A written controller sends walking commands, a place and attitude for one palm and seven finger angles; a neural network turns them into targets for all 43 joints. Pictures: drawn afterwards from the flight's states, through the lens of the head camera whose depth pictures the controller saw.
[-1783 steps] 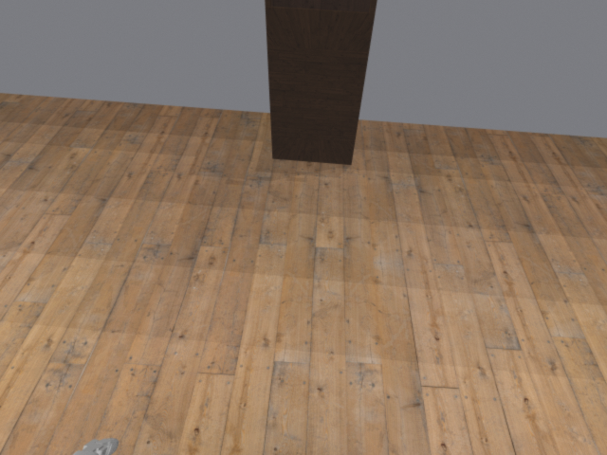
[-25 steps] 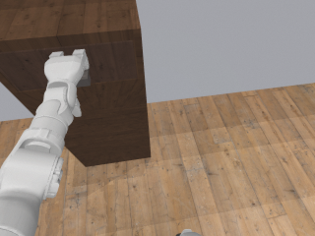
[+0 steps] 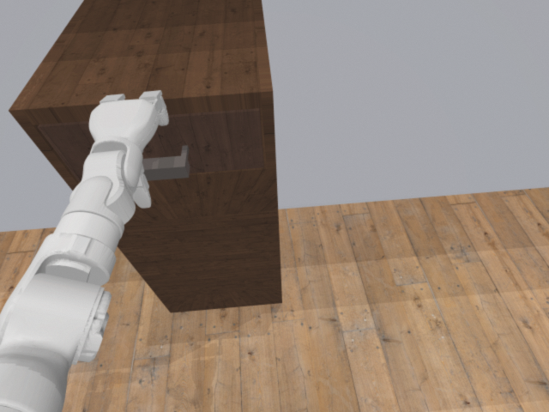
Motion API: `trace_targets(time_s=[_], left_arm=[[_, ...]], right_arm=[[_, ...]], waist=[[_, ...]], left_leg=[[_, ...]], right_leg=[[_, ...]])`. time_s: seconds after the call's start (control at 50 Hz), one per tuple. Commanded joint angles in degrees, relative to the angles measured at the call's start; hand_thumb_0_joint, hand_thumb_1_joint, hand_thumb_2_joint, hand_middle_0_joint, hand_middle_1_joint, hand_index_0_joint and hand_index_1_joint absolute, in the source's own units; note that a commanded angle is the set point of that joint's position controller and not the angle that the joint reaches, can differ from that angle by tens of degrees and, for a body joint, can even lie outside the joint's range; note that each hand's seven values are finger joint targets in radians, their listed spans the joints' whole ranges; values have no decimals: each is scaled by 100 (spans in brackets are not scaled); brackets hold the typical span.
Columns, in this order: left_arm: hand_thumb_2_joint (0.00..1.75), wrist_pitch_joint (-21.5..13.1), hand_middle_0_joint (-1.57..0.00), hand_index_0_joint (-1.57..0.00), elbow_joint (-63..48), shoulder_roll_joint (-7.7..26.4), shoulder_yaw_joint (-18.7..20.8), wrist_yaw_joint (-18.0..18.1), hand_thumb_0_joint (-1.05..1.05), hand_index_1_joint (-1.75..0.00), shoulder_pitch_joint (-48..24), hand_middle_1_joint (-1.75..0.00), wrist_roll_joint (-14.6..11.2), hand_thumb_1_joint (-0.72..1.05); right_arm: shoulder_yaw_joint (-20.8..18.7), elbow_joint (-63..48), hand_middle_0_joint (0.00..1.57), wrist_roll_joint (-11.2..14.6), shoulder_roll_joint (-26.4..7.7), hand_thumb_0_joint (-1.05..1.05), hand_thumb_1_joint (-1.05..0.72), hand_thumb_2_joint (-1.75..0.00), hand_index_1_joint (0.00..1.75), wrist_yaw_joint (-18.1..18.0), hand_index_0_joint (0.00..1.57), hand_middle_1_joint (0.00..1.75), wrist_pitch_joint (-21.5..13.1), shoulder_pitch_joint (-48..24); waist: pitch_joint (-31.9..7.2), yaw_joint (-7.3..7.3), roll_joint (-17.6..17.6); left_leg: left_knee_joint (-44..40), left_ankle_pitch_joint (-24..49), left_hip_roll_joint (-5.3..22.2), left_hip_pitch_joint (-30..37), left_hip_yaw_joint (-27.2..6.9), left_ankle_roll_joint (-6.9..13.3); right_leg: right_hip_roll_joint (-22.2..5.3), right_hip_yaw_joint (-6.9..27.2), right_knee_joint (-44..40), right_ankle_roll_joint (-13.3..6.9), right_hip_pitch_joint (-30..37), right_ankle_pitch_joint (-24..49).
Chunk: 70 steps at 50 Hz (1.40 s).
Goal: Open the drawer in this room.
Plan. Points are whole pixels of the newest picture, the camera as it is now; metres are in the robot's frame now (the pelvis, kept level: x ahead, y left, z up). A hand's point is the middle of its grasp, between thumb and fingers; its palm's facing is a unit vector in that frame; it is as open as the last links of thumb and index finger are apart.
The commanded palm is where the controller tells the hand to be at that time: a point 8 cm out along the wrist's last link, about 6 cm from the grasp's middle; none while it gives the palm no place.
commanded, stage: lift the fingers back up to retry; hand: left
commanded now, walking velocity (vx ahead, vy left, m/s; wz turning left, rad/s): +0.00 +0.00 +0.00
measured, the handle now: (159, 160) +0.53 +0.21 +0.05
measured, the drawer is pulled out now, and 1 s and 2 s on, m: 0.00 0.00 0.00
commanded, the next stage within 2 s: re-aim the fingers above the handle in 0.06 s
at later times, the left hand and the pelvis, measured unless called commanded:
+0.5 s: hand (153, 154) +0.47 +0.19 +0.12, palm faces -0.01 +0.00 -1.00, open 13.9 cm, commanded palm +0.45 +0.19 +0.17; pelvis +0.00 -0.01 +0.00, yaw +0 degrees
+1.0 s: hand (152, 157) +0.47 +0.19 +0.12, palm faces +0.01 -0.01 -1.00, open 13.9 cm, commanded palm +0.45 +0.20 +0.17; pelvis -0.01 -0.01 +0.00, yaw +0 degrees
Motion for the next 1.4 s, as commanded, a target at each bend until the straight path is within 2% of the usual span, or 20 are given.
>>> trace_targets(time_s=[0.0, 0.12, 0.22, 0.26, 0.32, 0.4, 0.54, 0.56, 0.62, 0.72, 0.78, 0.86, 0.88, 1.02, 1.06, 1.08, 1.12, 1.24, 1.32, 1.38], left_arm=[[30, -244, -30, -30, -1277, 945, 134, -48, 0, -120, -2498, -120, 1, -50], [30, -566, -30, -30, -1663, 1363, 561, 332, 0, -120, -2891, -120, 78, -50], [30, -288, -30, -30, -1363, 1413, 661, 677, 0, -120, -2904, -120, 163, -50], [30, -100, -30, -30, -992, 1209, 459, 650, 0, -120, -2889, -120, 185, -50], [30, -36, -30, -30, -1213, 880, 152, 452, 0, -120, -2955, -120, 108, -50], [30, -154, -30, -30, -1079, 958, 173, 192, 0, -120, -2875, -120, 26, -50], [30, -452, -30, -30, -1006, 1562, 767, 426, 0, -120, -2620, -120, 150, -50], [30, -403, -30, -30, -880, 1460, 676, 495, 0, -120, -2667, -120, 187, -50], [30, -320, -30, -30, -822, 1930, 1004, 673, 0, -120, -2907, -120, 262, -50], [30, -254, -30, -30, -934, 1617, 722, 580, 0, -120, -2905, -120, 233, -50], [30, -239, -30, -30, -929, 1126, 335, 395, 0, -120, -2755, -120, 123, -50], [30, -361, -30, -30, -1077, 1308, 481, 278, 0, -120, -2706, -120, 104, -50], [30, -390, -30, -30, -1150, 1104, 306, 272, 0, -120, -2774, -120, 94, -50], [30, -396, -30, -30, -1034, 1807, 912, 543, 0, -120, -2771, -120, 221, -50], [30, -329, -30, -30, -987, 1416, 568, 567, 0, -120, -2923, -120, 220, -50], [30, -308, -30, -30, -970, 1582, 722, 579, 0, -120, -2887, -120, 240, -50], [30, -299, -30, -30, -795, 1960, 853, 551, 0, -120, -3350, -120, 310, -50], [30, -413, -30, -30, -596, 1034, 146, 239, 0, -120, -3311, -120, 126, -50], [30, -574, -30, -30, -655, 1025, 174, 188, 0, -120, -3429, -120, 137, -50], [30, -580, -30, -30, -478, 1353, 453, 363, 0, -120, -3542, -120, 194, -50]], right_arm=[[-243, -590, 20, 23, -773, 0, -90, -90, 30, -61, 20, 30, -75, 161], [-262, -558, 20, -61, -707, 0, -90, -90, 30, -61, 20, 30, -134, 148], [-248, -487, 20, -81, -685, 0, -90, -90, 30, -19, 20, 30, -141, 78], [-230, -421, 20, -52, -695, 0, -90, -90, 30, -19, 20, 30, -119, 95], [-273, -505, 20, -46, -715, 0, -90, -90, 30, -16, 20, 30, -118, 85], [-241, -495, 20, -33, -729, 0, -90, -90, 30, -78, 20, 30, -107, 160], [-236, -494, 20, -42, -709, 0, -90, -90, 30, -79, 20, 30, -136, 221], [-226, -465, 20, -34, -712, 0, -90, -90, 30, -80, 20, 30, -145, 213], [-241, -435, 20, -42, -767, 0, -90, -90, 30, -98, 20, 30, -187, 233], [-297, -479, 20, -42, -765, 0, -90, -90, 30, -85, 20, 30, -241, 330], [-310, -462, 20, -20, -763, 0, -90, -90, 30, -82, 20, 30, -248, 359], [-306, -456, 20, -10, -769, 0, -90, -90, 30, -99, 20, 30, -224, 348], [-290, -471, 20, -21, -749, 0, -90, -90, 30, -84, 20, 30, -232, 328], [-258, -471, 20, -42, -772, 0, -90, -90, 30, -85, 20, 30, -219, 250], [-248, -475, 20, -29, -736, 0, -90, -90, 30, -69, 20, 30, -240, 228], [-271, -470, 20, -27, -752, 0, -90, -90, 30, -69, 20, 30, -245, 266], [-255, -401, 20, -41, -816, 0, -90, -90, 30, -122, 20, 30, -237, 329], [-290, -404, 20, -51, -760, 0, -90, -90, 30, -105, 20, 30, -279, 527], [-311, -376, 20, -75, -791, 0, -90, -90, 30, -78, 20, 30, -253, 635], [-284, -335, 20, -85, -796, 0, -90, -90, 30, -61, 20, 30, -235, 701]], waist=[[-1760, -127, -351], [-2205, -50, -182], [-2389, -1, -188], [-2084, -108, -265], [-2341, -162, -213], [-2084, -181, -434], [-2041, 23, -348], [-1883, -39, -406], [-2076, -27, -441], [-2440, -92, -270], [-2192, -187, -369], [-2090, -138, -291], [-2017, -144, -181], [-2126, -13, -315], [-1954, -133, -245], [-2084, -85, -258], [-2056, -215, -284], [-2078, -366, -232], [-2088, -379, -166], [-2040, -331, -148]], left_leg=[[-116, 2554, -172, 1013, 19, 146], [-8, 2824, -201, 1087, 3, 121], [-30, 2785, -234, 938, 44, 100], [-76, 2590, -218, 833, 46, 103], [-64, 2656, -220, 1055, 59, 139], [-116, 2382, -226, 889, 57, 173], [-164, 2277, -223, 594, 78, 146], [-165, 2161, -222, 516, 93, 140], [-202, 1948, -216, 438, 125, 150], [-128, 2343, -215, 746, 138, 168], [-119, 2319, -194, 850, 127, 189], [-124, 2341, -208, 849, 102, 187], [-134, 2361, -210, 872, 93, 177], [-139, 2325, -207, 653, 98, 148], [-126, 2240, -198, 698, 98, 150], [-124, 2270, -188, 749, 89, 143], [-96, 2181, -203, 665, 77, 147], [10, 2299, -169, 949, 21, 162], [70, 2411, -171, 930, -33, 143], [89, 2260, -182, 684, -43, 132]], right_leg=[[224, -167, -155, -162, 915, 2181], [217, -115, -42, -187, 1129, 2365], [212, -117, 0, -182, 1341, 2485], [221, -144, -27, -170, 1161, 2365], [213, -116, -84, -164, 1236, 2409], [184, -98, -140, -132, 1222, 2373], [193, -71, -67, -168, 1345, 2256], [195, -76, -81, -158, 1227, 2145], [177, -15, -123, -142, 1376, 1962], [204, -33, -85, -145, 1451, 2329], [213, -68, -143, -119, 1196, 2288], [219, -65, -147, -145, 1174, 2281], [213, -88, -142, -156, 1094, 2236], [204, -64, -75, -170, 1313, 2200], [208, -95, -83, -158, 1059, 2087], [221, -91, -60, -161, 1096, 2076], [201, -64, -88, -146, 1064, 2034], [225, -109, -85, -140, 661, 1946], [254, -133, -45, -180, 516, 1905], [259, -127, 35, -184, 472, 1837]])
